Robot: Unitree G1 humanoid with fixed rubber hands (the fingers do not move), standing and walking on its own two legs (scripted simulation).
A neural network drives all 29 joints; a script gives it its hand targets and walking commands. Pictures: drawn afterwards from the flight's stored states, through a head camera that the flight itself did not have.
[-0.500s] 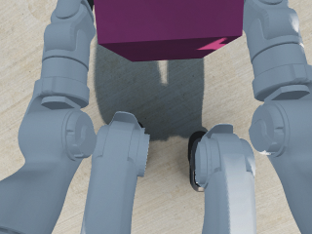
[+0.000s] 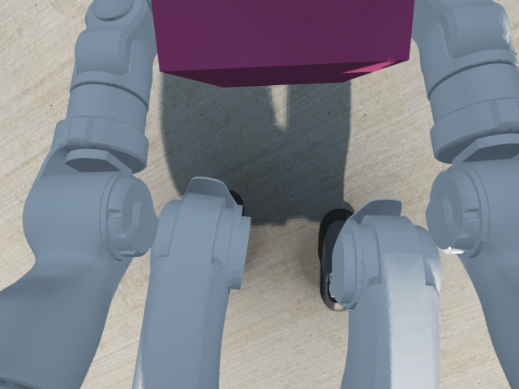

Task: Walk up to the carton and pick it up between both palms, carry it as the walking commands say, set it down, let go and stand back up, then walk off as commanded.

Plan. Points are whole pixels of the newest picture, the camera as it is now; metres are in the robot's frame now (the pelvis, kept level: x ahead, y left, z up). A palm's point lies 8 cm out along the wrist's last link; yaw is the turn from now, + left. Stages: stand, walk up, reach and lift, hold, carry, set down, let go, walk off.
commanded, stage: set down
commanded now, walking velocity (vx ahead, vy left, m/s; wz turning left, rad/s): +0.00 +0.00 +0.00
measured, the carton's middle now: out of the picture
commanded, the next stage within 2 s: let go in 1.54 s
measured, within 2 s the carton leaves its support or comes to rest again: neither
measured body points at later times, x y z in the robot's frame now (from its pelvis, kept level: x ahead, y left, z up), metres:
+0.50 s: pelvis +0.01 +0.01 +0.02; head +0.39 +0.04 +0.24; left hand +0.55 +0.24 -0.15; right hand +0.60 -0.13 -0.15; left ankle +0.11 +0.13 -0.33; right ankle +0.10 -0.11 -0.33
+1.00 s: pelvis -0.01 +0.01 +0.15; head +0.37 +0.03 +0.36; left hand +0.55 +0.24 +0.00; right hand +0.59 -0.13 +0.00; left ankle +0.11 +0.13 -0.33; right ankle +0.10 -0.11 -0.33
